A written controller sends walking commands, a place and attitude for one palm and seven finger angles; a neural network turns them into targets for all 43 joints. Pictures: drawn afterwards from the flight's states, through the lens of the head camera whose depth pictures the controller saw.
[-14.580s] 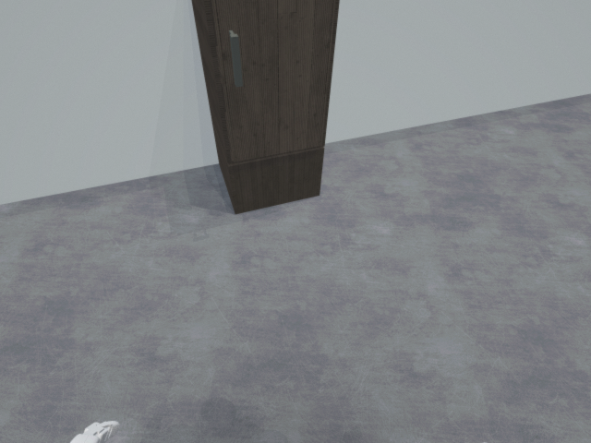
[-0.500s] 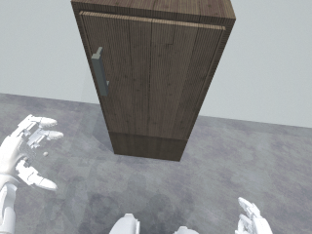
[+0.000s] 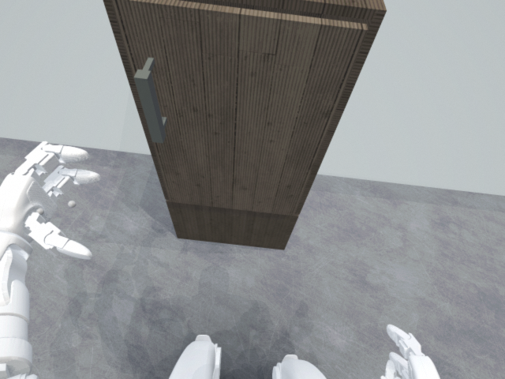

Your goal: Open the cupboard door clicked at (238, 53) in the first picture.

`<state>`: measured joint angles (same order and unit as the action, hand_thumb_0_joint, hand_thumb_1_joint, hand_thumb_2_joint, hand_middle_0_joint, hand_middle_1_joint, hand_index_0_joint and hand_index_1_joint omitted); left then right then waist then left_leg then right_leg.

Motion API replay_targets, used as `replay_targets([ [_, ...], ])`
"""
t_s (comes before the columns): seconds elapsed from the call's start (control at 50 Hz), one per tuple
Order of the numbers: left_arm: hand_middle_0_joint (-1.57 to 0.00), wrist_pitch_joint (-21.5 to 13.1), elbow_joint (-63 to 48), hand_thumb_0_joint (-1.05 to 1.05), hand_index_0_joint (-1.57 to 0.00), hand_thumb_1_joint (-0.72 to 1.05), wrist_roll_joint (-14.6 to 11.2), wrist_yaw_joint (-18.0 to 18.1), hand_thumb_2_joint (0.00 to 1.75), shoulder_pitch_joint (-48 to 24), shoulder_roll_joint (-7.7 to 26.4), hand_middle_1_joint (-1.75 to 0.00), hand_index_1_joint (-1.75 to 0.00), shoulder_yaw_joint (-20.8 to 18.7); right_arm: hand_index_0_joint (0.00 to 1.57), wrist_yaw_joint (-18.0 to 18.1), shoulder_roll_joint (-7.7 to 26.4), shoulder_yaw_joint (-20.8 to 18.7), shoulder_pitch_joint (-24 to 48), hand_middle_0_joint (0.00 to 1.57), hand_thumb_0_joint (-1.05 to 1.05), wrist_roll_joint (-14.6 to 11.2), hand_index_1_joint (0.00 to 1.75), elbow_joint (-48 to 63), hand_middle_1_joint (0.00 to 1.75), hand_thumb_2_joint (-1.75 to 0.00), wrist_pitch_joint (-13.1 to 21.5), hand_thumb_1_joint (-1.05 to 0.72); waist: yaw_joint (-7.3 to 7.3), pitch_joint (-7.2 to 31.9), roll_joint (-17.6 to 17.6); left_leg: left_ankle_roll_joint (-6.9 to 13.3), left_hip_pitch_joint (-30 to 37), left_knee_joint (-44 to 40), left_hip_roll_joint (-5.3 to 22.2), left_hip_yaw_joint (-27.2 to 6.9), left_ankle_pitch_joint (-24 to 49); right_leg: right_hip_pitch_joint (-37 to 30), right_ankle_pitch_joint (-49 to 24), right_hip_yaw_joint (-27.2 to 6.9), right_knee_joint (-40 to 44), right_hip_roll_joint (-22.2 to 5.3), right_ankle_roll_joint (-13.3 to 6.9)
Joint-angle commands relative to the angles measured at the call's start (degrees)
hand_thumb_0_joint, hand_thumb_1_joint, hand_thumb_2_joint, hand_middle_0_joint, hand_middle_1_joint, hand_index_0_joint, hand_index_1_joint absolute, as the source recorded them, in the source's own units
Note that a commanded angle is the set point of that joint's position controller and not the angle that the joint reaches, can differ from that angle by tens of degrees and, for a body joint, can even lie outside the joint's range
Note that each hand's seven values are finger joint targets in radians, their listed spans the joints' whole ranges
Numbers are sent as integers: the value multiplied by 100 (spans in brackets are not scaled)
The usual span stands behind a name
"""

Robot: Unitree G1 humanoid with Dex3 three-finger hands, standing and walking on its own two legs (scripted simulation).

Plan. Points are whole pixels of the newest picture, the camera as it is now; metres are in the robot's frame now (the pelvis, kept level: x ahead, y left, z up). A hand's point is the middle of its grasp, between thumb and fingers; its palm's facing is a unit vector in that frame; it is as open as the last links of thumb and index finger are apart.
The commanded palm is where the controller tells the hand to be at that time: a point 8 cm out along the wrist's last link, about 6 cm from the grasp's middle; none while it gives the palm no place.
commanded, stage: move the hooked fingers beside the handle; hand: left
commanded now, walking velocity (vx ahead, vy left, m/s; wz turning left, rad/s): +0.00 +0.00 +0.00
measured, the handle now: (154, 102) +0.58 +0.21 +0.05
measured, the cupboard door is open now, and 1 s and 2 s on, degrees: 0 0 0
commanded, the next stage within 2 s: none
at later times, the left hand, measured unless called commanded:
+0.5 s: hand (89, 169) +0.41 +0.27 +0.07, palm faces -0.05 -1.00 -0.02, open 14.0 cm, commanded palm +0.39 +0.32 +0.06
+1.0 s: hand (105, 132) +0.49 +0.28 +0.06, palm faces -0.03 -1.00 -0.01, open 14.0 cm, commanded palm +0.48 +0.32 +0.06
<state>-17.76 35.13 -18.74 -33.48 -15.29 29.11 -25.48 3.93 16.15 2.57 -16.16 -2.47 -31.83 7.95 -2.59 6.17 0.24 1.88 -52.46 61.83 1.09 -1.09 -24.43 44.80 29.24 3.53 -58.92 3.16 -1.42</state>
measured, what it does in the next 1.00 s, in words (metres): stands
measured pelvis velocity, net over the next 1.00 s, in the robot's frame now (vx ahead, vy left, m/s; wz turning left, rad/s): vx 0.00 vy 0.01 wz -0.04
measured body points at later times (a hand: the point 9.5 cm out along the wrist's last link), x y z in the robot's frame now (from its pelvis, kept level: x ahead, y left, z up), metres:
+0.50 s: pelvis +0.00 +0.01 +0.00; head +0.09 +0.03 +0.44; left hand +0.40 +0.33 +0.07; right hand +0.10 -0.26 -0.09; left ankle +0.05 +0.09 -0.66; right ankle +0.00 -0.11 -0.66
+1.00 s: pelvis +0.00 +0.01 -0.02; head +0.14 +0.05 +0.40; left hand +0.48 +0.33 +0.06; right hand +0.02 -0.27 -0.11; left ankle +0.05 +0.09 -0.66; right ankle +0.00 -0.11 -0.66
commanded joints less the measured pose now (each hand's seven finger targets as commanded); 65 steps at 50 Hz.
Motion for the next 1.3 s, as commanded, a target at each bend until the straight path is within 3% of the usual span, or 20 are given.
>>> replay_targets([
  [0.0,-30,-159,-833,0,-30,-50,-198,-10,30,-1134,1804,-120,-120,-658,20,31,994,-431,-270,20,0,-27,30,718,30,-90,136,-90,161,2107,752,22,2028,-851,-19,-218,1622,-367,-1580,-215,833,14,-80],
  [0.08,-30,-83,-507,0,-30,-50,-144,94,30,-1264,1697,-120,-120,-590,20,-19,1014,-463,-336,20,0,-41,30,763,30,-90,-4,-90,70,1723,489,34,1757,-909,-15,-181,1417,-206,-1493,-196,897,14,-26],
  [0.16,-30,-337,-496,0,-30,-50,-85,140,30,-1722,1612,-120,-120,-481,20,-44,1026,-505,-462,20,0,-22,30,693,30,-90,-71,-90,-49,1924,439,42,1897,-803,9,-196,1531,-60,-1536,-216,814,27,-23],
  [0.22,-30,-541,-413,0,-30,-50,-15,120,30,-2188,1867,-120,-120,-602,20,-36,1062,-515,-539,20,0,-5,30,555,30,-90,-116,-90,-81,2107,699,15,2092,-736,41,-239,1668,88,-1531,-221,733,39,-58],
  [0.28,-30,-606,-381,0,-30,-50,86,133,30,-2643,1699,-120,-120,-345,20,-32,1046,-519,-557,20,0,2,30,482,30,-90,-165,-90,-152,2161,943,-9,2391,-775,69,-342,1641,377,-1323,-171,740,23,-68],
  [0.44,-30,-535,362,0,-30,-50,300,288,30,-3186,2118,-120,-120,-570,20,-24,1072,-478,-667,20,0,33,30,384,30,-90,-343,-90,-123,2299,853,-5,2227,-748,67,-336,1575,278,-1319,-187,724,15,-68],
  [0.52,-30,-552,973,0,-30,-50,400,274,30,-3612,2195,-120,-120,-523,20,-34,1100,-456,-762,20,0,39,30,339,30,-90,-454,-90,-249,2096,589,33,1896,-658,76,-280,1421,347,-1294,-216,715,39,-40],
  [0.54,-30,-597,968,0,-30,-50,441,259,30,-3750,2210,-120,-120,-477,20,-35,1103,-463,-766,20,0,44,30,333,30,-90,-470,-90,-257,2139,772,28,1942,-628,77,-275,1474,410,-1320,-220,692,34,-53],
  [0.7,-30,-794,1576,0,-30,-50,553,130,30,-4763,2267,-120,-120,-291,20,-44,1163,-458,-950,20,0,76,30,157,30,-90,-614,-90,-470,2221,850,48,1946,-430,119,-397,1312,946,-1031,-198,564,59,-77],
  [0.72,-30,-775,1727,0,-30,-50,605,134,30,-4749,2514,-120,-120,-436,20,-36,1212,-450,-976,20,0,69,30,140,30,-90,-641,-90,-426,2297,892,41,1862,-410,124,-384,1244,955,-974,-230,548,53,-61],
  [0.74,-30,-749,1779,0,-30,-50,641,160,30,-4955,2507,-120,-120,-354,20,-25,1216,-441,-1011,20,0,65,30,117,30,-90,-665,-90,-532,2258,828,59,1816,-385,132,-408,1185,1038,-931,-221,543,58,-51],
  [0.76,-30,-742,1797,0,-30,-50,657,183,30,-5132,2608,-120,-120,-411,20,-15,1227,-437,-1020,20,0,67,30,93,30,-90,-670,-90,-524,2287,843,58,1734,-359,132,-411,1107,1058,-880,-228,522,46,-46],
  [0.8,-30,-784,1642,0,-30,-50,698,245,30,-5510,2816,-120,-120,-499,20,-2,1241,-424,-1094,20,0,93,30,40,30,-90,-676,-90,-522,2537,1094,45,1898,-297,139,-462,1302,1109,-959,-216,427,53,-79],
  [0.82,-30,-775,1698,0,-30,-50,748,262,30,-5411,2858,-120,-120,-538,20,-15,1240,-424,-1122,20,0,93,30,50,30,-90,-694,-90,-478,2759,1213,28,2051,-283,143,-465,1405,1129,-989,-219,411,56,-69],
  [0.94,-30,-620,2077,0,-30,-50,942,406,30,-5694,3280,-120,-120,-705,20,-26,1275,-375,-1289,20,0,128,30,-8,30,-90,-809,-90,-572,2842,1212,41,1881,-134,184,-480,1596,1182,-1116,-197,350,81,-38],
  [1.04,-30,-484,2188,0,-30,-50,1070,408,30,-5980,3283,-120,-120,-555,20,-57,1284,-349,-1428,20,0,155,30,-43,30,-90,-922,-90,-685,2872,1441,18,2056,-65,228,-531,1921,1412,-1290,-139,307,107,-42],
  [1.12,-30,-455,2296,0,-30,-50,1104,430,30,-5979,3438,-120,-120,-698,20,-74,1321,-349,-1560,20,0,177,30,-30,30,-90,-1021,-90,-702,2995,1287,6,2154,-26,265,-590,2216,1475,-1427,-99,263,140,-38],
  [1.14,-30,-420,2358,0,-30,-50,1106,436,30,-6129,3241,-120,-120,-516,20,-82,1295,-342,-1561,20,0,179,30,-44,30,-90,-1036,-90,-808,2871,1294,20,2096,-29,266,-585,2085,1566,-1359,-102,302,140,-18],
  [1.2,-30,-370,2505,0,-30,-50,1150,493,30,-6568,3273,-120,-120,-458,20,-65,1319,-302,-1626,20,0,184,30,-85,30,-90,-1052,-90,-935,2651,1312,30,1977,1,268,-631,1899,1791,-1232,-77,284,144,-32],
  [1.28,-30,-394,2404,0,-30,-50,1244,548,30,-6237,3654,-120,-120,-762,20,-93,1330,-309,-1731,20,0,233,30,-32,30,-90,-1102,-90,-767,3181,1416,11,2126,54,259,-604,2354,1476,-1506,-86,236,145,-38],
])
